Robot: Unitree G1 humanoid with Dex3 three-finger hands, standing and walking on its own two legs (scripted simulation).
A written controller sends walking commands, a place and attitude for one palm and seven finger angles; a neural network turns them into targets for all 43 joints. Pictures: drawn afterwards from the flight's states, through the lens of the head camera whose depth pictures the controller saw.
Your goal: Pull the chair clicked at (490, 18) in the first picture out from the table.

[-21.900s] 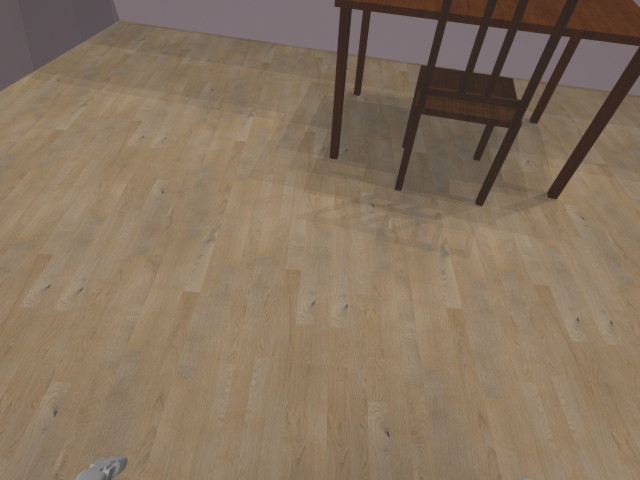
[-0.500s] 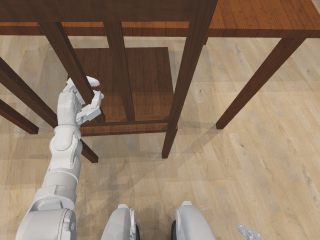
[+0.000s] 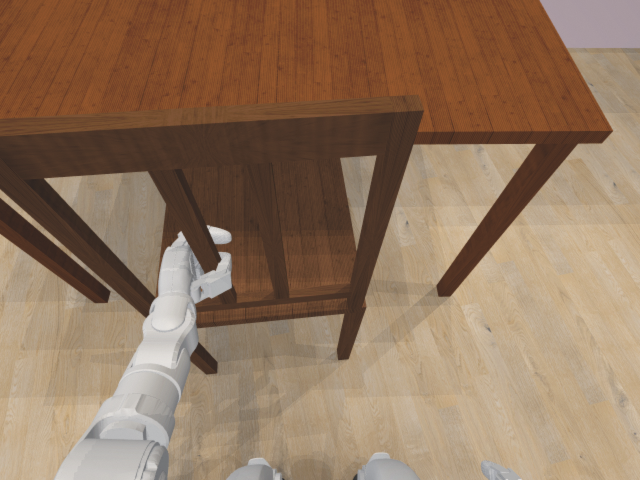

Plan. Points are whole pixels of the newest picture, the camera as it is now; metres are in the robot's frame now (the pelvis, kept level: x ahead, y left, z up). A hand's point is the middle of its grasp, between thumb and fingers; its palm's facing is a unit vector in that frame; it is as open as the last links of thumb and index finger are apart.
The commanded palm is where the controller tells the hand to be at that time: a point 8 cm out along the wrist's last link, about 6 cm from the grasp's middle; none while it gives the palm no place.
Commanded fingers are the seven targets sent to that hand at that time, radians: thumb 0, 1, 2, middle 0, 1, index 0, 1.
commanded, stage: step backward, pulling the chair out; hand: left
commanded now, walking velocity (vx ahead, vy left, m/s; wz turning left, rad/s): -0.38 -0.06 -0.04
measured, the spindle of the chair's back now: (205, 250) +0.42 +0.15 -0.02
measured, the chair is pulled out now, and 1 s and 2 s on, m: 0.06 0.22 0.34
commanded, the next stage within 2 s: none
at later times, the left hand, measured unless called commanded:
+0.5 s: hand (234, 334) +0.30 +0.10 -0.04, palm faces -0.04 -0.99 -0.13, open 5.5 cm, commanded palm +0.30 +0.16 -0.04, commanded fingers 0.00 0.90 0.90 -0.50 -1.45 -0.50 -1.45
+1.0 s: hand (217, 401) +0.22 +0.12 -0.04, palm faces -0.03 -0.99 -0.16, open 5.7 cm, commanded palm +0.24 +0.17 -0.04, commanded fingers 0.00 0.90 0.90 -0.50 -1.45 -0.50 -1.45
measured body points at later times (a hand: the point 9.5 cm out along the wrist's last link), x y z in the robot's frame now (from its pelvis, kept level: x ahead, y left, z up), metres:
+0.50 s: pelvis -0.06 +0.00 +0.02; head +0.02 -0.01 +0.46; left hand +0.30 +0.16 -0.03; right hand +0.00 -0.25 -0.11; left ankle -0.01 +0.10 -0.71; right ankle -0.01 -0.12 -0.71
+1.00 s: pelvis -0.13 +0.01 +0.02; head -0.06 +0.01 +0.46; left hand +0.22 +0.17 -0.03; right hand -0.03 -0.24 -0.11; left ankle -0.01 +0.10 -0.71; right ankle -0.09 -0.13 -0.69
